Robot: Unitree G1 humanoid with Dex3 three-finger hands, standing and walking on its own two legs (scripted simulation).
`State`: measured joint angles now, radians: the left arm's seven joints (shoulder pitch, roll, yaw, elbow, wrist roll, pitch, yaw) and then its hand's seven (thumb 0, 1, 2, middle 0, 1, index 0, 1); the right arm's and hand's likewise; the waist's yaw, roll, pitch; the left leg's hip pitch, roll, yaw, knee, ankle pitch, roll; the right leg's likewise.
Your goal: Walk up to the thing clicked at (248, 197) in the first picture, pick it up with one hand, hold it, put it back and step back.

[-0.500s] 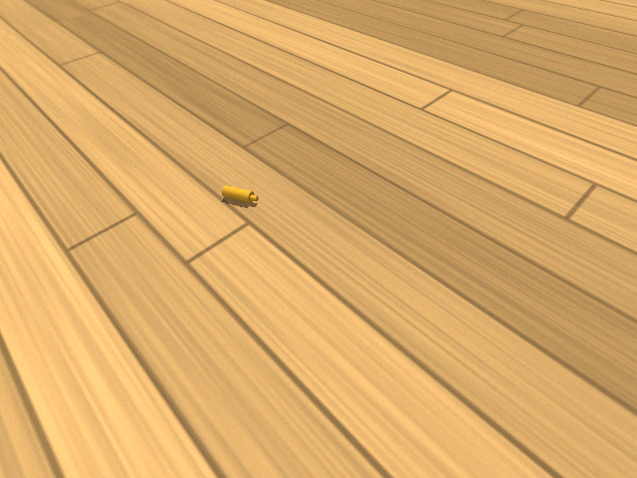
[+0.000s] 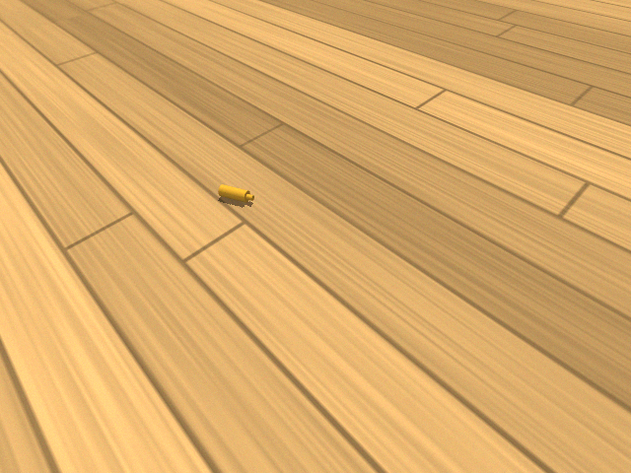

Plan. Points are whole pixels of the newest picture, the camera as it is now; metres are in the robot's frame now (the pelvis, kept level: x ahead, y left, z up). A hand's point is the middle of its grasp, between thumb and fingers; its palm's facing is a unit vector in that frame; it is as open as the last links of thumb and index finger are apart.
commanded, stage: stand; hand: left
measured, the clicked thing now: (237, 194) +1.45 +0.44 -0.75
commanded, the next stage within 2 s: walk up in 0.62 s
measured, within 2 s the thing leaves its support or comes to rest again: neither
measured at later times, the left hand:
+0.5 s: hand out of the picture +0.08 +0.25 -0.16, palm faces -0.02 -0.94 -0.34, open 7.4 cm
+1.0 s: hand out of the picture +0.12 +0.40 -0.17, palm faces -0.12 -0.89 -0.45, open 7.4 cm
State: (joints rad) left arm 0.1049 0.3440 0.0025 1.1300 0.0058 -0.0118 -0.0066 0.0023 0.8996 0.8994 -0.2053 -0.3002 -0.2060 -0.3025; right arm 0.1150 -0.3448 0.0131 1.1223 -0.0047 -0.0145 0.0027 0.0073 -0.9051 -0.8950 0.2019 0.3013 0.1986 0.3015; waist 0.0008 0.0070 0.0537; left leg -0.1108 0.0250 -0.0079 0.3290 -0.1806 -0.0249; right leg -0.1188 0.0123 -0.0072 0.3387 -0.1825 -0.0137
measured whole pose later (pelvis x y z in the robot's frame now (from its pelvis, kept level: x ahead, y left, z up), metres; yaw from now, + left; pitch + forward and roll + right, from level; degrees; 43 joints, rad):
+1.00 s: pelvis +0.08 +0.09 -0.03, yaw -6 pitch -1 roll +0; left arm 0.32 0.47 0.07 1.02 0.02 -0.03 0.00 0.01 0.90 0.90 -0.21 -0.30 -0.21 -0.30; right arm 0.18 -0.44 -0.13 0.90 -0.05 -0.03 0.10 0.01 -0.91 -0.90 0.20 0.30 0.20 0.30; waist 0.01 -0.02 0.06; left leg -0.36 0.04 0.02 0.65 -0.26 -0.01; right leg -0.28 -0.03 0.14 0.85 -0.49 -0.04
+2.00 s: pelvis +0.51 +0.19 -0.02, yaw -18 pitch -2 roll +0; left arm 0.26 0.42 0.04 0.91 -0.01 -0.10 0.00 0.00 0.90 0.90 -0.21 -0.30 -0.21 -0.30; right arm 0.34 -0.43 -0.08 0.81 -0.04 0.00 0.09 0.01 -0.90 -0.89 0.20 0.30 0.20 0.30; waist -0.07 0.03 0.10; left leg -0.20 0.04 0.16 0.62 -0.38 0.04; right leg -0.46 -0.03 -0.10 0.72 -0.28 -0.03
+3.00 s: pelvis +0.86 +0.33 -0.03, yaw -21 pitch -3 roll -1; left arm 0.33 0.43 0.06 0.86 0.02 -0.10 0.04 0.00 0.89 0.90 -0.21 -0.30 -0.21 -0.30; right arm 0.28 -0.46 -0.09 0.80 -0.04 0.05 0.10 0.01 -0.91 -0.89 0.20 0.30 0.20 0.30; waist 0.00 0.12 0.08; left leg -0.55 0.12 -0.04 1.05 -0.38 -0.01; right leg -0.34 -0.07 -0.07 0.70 -0.30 -0.02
